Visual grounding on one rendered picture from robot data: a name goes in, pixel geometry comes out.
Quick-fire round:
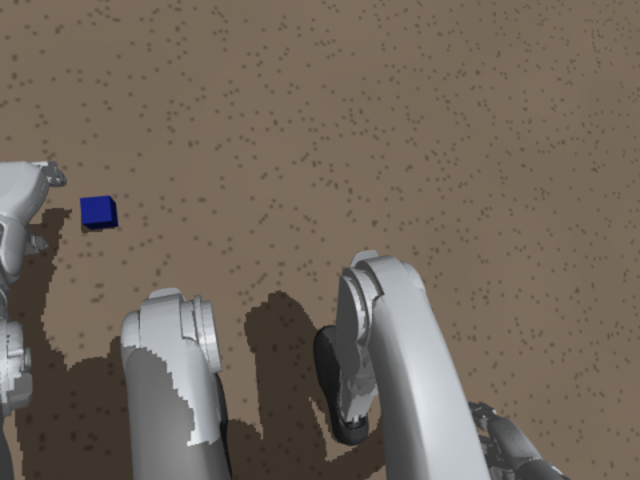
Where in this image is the right robot hand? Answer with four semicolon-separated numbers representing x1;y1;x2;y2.
468;401;543;480

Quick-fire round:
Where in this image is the cube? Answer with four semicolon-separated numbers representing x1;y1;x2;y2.
80;196;118;230

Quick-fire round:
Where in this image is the right robot foot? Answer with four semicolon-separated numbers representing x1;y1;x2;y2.
313;325;369;446

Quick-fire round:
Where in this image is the right robot arm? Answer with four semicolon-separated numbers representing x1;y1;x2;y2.
515;460;572;480

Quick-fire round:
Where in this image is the left robot arm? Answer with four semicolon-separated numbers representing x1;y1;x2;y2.
0;215;33;480

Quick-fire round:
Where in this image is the left robot foot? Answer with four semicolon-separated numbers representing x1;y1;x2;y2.
215;373;232;480

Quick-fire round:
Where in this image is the left robot hand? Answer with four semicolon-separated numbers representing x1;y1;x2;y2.
0;161;67;255

